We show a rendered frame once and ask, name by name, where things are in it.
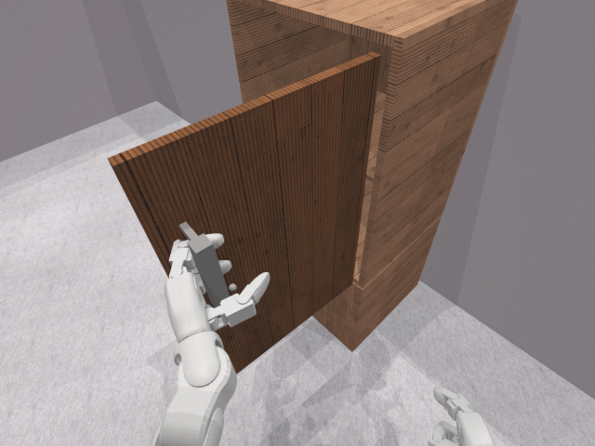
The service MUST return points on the robot left forearm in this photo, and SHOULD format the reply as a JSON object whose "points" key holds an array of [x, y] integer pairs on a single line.
{"points": [[205, 383]]}

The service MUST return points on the left robot hand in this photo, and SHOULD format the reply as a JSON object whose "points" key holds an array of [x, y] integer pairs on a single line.
{"points": [[184, 290]]}

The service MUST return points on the handle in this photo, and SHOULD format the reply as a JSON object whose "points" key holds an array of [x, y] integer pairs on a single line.
{"points": [[206, 261]]}

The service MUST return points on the cupboard door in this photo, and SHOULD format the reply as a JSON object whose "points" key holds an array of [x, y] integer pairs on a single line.
{"points": [[282, 178]]}

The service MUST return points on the right robot hand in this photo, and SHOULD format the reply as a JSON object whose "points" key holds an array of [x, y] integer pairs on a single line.
{"points": [[470, 430]]}

